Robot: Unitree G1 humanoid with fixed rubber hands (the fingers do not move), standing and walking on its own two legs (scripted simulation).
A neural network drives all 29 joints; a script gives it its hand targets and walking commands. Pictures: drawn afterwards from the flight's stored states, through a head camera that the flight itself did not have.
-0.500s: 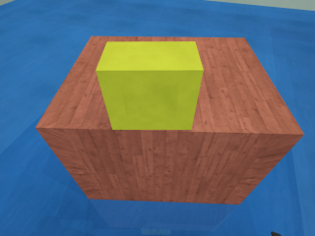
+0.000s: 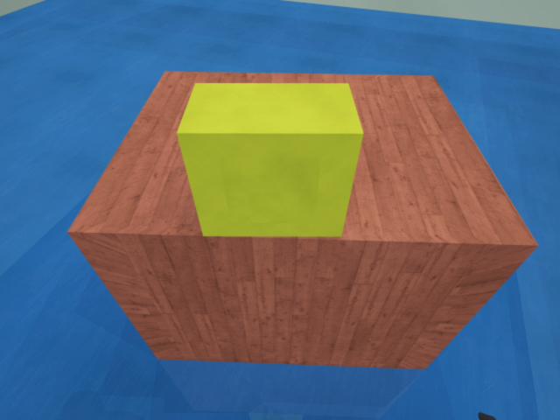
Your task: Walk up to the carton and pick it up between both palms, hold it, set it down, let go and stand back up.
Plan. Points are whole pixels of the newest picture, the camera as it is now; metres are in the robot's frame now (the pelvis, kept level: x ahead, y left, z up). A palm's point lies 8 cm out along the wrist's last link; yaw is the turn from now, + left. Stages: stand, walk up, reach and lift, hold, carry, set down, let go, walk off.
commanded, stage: walk up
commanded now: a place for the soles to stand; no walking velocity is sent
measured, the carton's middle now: (272, 163) +0.57 +0.01 +0.07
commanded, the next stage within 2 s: none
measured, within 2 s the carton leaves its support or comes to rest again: neither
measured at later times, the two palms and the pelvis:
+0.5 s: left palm out of the picture +0.13 +0.39 -0.10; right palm out of the picture +0.13 -0.24 -0.07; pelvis +0.05 +0.07 +0.01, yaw +1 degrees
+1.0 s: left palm (57, 403) +0.20 +0.33 -0.08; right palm out of the picture +0.14 -0.29 -0.11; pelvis +0.09 +0.02 +0.00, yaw -3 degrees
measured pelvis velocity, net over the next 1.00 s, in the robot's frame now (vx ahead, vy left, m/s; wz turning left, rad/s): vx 0.09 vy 0.02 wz -0.05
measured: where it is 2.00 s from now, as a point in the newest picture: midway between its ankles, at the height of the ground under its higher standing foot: outside the picture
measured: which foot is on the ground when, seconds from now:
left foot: down 0.00-0.80, up 0.82-1.00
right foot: down 0.00-0.28, up 0.30-0.76, down 0.78-1.00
